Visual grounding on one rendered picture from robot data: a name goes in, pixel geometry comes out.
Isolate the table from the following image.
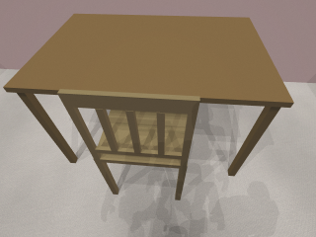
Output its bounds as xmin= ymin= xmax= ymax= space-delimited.
xmin=3 ymin=13 xmax=294 ymax=177

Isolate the chair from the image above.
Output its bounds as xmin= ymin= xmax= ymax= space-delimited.
xmin=57 ymin=89 xmax=200 ymax=200

